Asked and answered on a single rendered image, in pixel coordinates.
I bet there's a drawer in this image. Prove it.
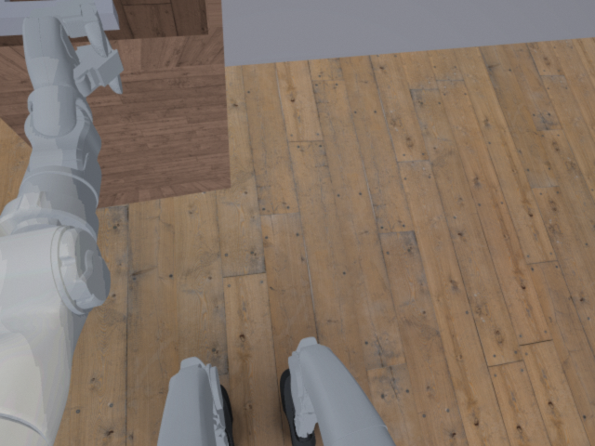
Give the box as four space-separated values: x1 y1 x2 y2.
0 0 208 46

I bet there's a cabinet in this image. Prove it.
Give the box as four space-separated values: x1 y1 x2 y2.
0 0 231 208

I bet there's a robot right thigh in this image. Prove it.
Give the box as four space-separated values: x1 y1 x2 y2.
288 344 396 446

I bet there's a right robot shin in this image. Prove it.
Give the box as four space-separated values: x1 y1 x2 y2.
291 336 333 437

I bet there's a robot left forearm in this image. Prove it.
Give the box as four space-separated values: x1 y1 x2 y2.
0 85 101 242

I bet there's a robot left upper arm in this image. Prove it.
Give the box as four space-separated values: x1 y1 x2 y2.
0 225 111 446

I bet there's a robot left hand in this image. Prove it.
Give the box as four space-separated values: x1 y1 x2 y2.
22 0 124 99

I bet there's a handle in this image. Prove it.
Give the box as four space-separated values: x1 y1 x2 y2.
0 0 120 36

